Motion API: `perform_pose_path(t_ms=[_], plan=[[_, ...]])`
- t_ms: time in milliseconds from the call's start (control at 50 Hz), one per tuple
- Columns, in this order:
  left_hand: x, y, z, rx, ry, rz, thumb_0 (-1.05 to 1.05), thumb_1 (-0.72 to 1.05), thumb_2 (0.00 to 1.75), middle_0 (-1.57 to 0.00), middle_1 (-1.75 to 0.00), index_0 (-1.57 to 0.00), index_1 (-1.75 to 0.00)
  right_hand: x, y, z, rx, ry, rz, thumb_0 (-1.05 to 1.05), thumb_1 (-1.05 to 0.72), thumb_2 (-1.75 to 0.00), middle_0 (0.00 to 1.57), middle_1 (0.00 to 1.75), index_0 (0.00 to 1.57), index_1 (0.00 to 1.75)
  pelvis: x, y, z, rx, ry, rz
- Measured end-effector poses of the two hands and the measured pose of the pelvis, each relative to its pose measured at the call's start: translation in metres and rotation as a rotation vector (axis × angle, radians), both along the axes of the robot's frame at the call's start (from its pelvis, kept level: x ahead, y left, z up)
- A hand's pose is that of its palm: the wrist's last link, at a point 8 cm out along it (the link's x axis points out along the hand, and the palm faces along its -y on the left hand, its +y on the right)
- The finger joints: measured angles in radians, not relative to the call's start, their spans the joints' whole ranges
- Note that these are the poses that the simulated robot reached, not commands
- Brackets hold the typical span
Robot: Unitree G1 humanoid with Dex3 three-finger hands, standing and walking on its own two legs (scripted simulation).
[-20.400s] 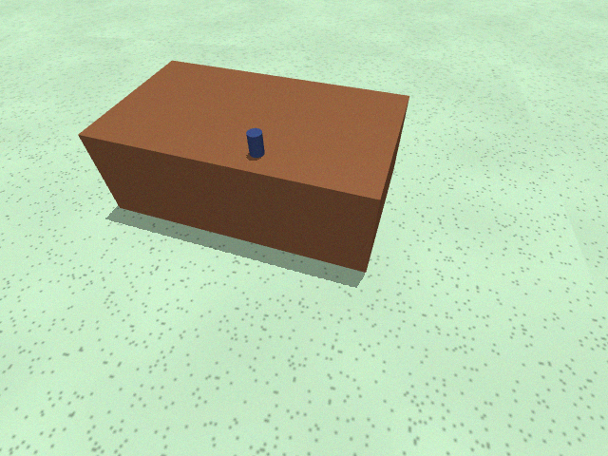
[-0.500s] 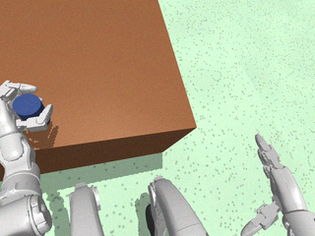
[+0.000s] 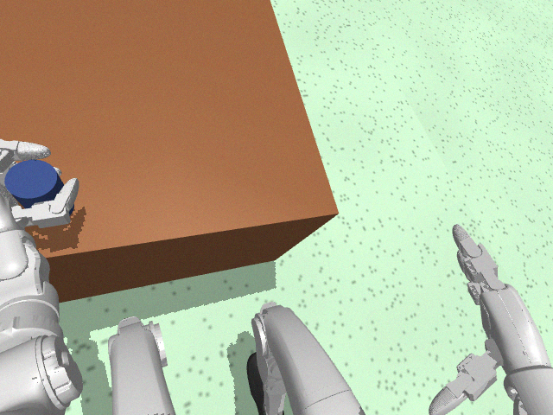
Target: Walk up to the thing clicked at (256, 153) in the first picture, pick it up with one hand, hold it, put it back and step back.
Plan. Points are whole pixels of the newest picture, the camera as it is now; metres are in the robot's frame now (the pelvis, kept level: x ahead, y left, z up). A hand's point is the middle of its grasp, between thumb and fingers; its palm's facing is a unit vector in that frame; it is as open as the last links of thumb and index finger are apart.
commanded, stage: loosen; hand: left
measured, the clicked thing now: (43, 194) +0.46 +0.24 -0.10
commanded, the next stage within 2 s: open in 0.16 s
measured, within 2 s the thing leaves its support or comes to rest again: neither
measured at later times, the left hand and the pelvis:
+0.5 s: hand (41, 181) +0.47 +0.24 -0.07, palm faces +0.30 -0.95 +0.00, open 12.3 cm; pelvis +0.00 +0.00 -0.01, yaw +0 degrees
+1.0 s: hand out of the picture +0.47 +0.29 -0.01, palm faces +0.35 -0.94 -0.01, open 17.6 cm; pelvis +0.00 +0.00 +0.01, yaw +0 degrees
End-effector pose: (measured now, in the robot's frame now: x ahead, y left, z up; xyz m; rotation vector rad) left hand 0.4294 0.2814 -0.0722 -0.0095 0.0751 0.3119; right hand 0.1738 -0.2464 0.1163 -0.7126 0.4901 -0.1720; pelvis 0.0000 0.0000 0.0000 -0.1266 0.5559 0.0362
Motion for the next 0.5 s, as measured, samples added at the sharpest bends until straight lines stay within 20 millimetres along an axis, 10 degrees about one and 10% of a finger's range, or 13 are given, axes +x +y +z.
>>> perform_pose_path(t_ms=[240,500], plan=[[0.0043,0.0012,-0.0024,0.008,-0.020,-0.003,0.00,-0.17,1.07,-0.84,-1.09,-0.88,-1.08,-0.0018,0.0028,0.0023,-0.023,-0.015,0.016,-0.01,0.53,-0.05,0.06,0.06,0.07,0.05,-0.0035,0.0002,-0.0062,-0.005,0.003,0.000],[0.0059,0.0016,-0.0005,0.004,-0.018,-0.003,0.00,-0.36,0.42,-0.67,-0.59,-0.69,-0.57,-0.0052,0.0050,0.0002,-0.012,-0.008,-0.001,-0.01,0.53,-0.04,0.06,0.06,0.07,0.05,-0.0036,0.0040,-0.0056,-0.008,0.004,-0.001]])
